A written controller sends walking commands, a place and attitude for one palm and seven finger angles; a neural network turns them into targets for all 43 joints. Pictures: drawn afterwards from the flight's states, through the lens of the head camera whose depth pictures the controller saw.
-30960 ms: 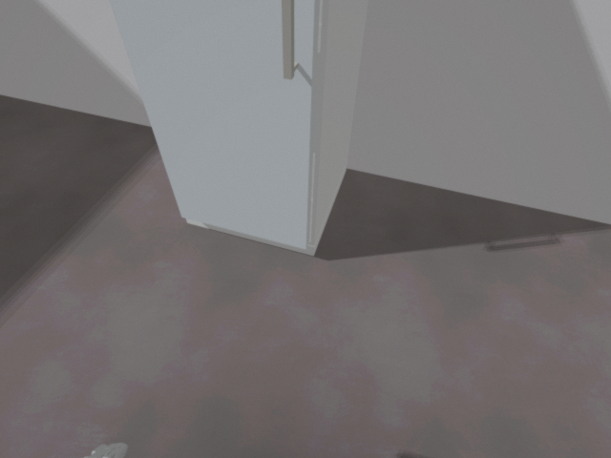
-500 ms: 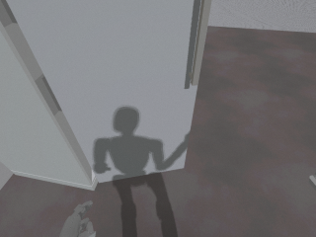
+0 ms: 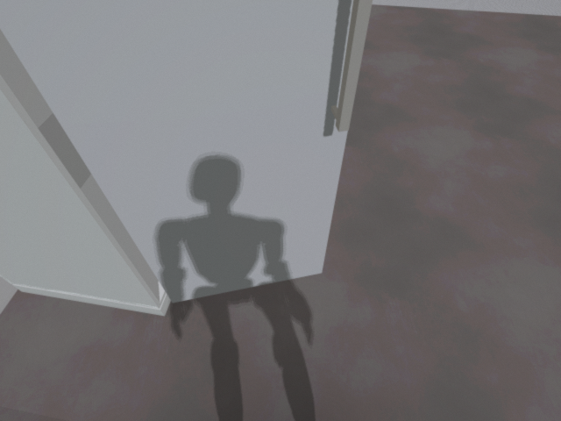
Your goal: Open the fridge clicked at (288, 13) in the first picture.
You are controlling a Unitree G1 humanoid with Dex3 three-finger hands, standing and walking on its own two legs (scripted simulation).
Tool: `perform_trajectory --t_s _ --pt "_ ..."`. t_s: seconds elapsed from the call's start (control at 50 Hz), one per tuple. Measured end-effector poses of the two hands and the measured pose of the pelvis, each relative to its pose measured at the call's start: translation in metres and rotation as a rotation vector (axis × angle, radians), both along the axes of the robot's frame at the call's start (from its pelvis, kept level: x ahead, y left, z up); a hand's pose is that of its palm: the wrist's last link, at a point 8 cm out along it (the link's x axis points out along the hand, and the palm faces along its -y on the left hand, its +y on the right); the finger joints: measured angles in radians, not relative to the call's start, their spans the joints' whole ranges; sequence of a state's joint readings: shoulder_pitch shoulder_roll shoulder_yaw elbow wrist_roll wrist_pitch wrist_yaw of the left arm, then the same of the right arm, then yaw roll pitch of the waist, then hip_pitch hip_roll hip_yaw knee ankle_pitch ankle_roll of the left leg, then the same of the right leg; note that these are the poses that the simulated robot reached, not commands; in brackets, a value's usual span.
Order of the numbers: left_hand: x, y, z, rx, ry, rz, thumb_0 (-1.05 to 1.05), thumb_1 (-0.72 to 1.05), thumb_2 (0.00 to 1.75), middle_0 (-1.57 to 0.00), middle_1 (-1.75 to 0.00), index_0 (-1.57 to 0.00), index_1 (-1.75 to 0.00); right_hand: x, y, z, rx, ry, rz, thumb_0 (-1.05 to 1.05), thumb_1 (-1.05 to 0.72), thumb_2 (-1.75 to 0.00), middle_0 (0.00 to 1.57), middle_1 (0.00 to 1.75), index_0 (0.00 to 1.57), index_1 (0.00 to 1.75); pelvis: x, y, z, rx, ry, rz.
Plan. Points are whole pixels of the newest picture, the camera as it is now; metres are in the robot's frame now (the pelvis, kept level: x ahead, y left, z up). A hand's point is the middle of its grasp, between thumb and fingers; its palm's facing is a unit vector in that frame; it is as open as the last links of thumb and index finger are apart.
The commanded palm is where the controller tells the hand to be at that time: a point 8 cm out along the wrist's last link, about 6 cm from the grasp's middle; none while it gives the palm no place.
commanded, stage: let the arm hang, fingers relaxed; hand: right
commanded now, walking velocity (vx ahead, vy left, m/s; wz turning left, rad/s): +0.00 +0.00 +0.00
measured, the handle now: (350, 42) +0.66 -0.07 +0.21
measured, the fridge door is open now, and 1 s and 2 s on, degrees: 68 68 68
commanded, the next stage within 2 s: look to check the result in 0.58 s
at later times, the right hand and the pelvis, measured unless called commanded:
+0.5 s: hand out of the picture +0.01 -0.18 -0.18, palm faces +0.01 +0.99 -0.16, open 7.4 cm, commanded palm none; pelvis +0.00 -0.02 +0.00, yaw +1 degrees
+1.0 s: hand out of the picture +0.03 -0.21 -0.17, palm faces -0.01 +0.98 -0.21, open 7.4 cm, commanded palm none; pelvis +0.01 -0.02 +0.00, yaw +1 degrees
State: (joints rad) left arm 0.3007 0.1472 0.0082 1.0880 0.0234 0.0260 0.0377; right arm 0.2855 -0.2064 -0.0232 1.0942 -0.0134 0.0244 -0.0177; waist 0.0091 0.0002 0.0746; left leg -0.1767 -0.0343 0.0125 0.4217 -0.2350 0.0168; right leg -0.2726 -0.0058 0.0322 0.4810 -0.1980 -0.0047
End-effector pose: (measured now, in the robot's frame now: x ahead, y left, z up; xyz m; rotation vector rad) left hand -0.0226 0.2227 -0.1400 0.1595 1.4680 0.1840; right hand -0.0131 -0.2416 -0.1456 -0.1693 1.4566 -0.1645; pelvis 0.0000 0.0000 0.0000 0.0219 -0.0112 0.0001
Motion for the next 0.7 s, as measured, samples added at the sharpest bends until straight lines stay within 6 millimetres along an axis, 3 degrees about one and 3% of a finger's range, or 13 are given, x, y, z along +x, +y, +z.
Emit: perform_trajectory --t_s 0.1,0.22,0.38,0.7 --pt "-0.004 -0.013 -0.003 -0.024 0.001 0.015 0.01 0.91 0.90 -0.20 -0.30 -0.20 -0.30 -0.010 0.000 0.002 0.005 0.032 0.000 0.00 -0.93 -0.90 0.20 0.30 0.20 0.30 0.000 -0.006 0.001 -0.003 -0.005 0.006" --pt "0.006 -0.024 -0.005 -0.036 -0.036 0.015 0.01 0.91 0.90 -0.20 -0.30 -0.20 -0.30 -0.004 0.006 -0.001 0.032 0.006 0.003 0.01 -0.91 -0.90 0.20 0.30 0.20 0.30 -0.001 -0.012 0.002 -0.007 -0.005 0.009" --pt "0.015 -0.023 -0.003 -0.018 -0.064 0.013 0.02 0.92 0.90 -0.20 -0.30 -0.20 -0.30 0.012 0.014 -0.004 0.060 -0.037 0.011 0.01 -0.91 -0.90 0.20 0.30 0.20 0.30 0.000 -0.017 0.002 -0.011 0.000 0.009" --pt "0.029 -0.019 -0.001 -0.004 -0.084 0.005 0.01 0.91 0.90 -0.20 -0.30 -0.20 -0.30 0.020 -0.003 -0.001 0.029 -0.043 0.017 0.01 -0.91 -0.90 0.20 0.30 0.20 0.30 0.004 -0.019 0.002 -0.011 -0.004 0.010"
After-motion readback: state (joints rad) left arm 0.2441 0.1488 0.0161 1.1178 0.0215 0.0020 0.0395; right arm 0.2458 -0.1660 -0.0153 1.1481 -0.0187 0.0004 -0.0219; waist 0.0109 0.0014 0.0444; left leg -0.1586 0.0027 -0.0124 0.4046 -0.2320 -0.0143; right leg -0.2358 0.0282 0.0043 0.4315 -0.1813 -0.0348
